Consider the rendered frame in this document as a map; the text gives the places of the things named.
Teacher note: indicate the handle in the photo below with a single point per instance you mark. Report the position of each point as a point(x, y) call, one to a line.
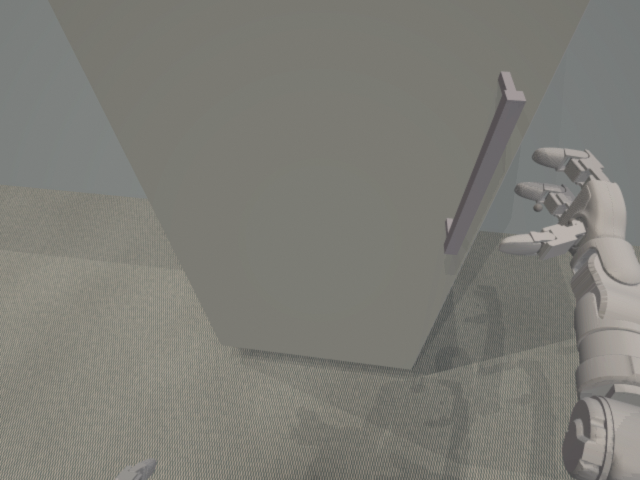
point(501, 128)

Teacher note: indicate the robot right forearm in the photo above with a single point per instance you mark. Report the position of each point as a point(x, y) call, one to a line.
point(606, 285)

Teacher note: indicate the fridge door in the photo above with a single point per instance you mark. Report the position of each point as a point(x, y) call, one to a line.
point(302, 156)

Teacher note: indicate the left robot hand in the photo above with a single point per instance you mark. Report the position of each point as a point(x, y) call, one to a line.
point(141, 471)

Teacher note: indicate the right robot upper arm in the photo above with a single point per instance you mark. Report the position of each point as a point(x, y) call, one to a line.
point(603, 440)

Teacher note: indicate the right robot hand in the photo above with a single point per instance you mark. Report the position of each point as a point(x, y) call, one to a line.
point(599, 208)

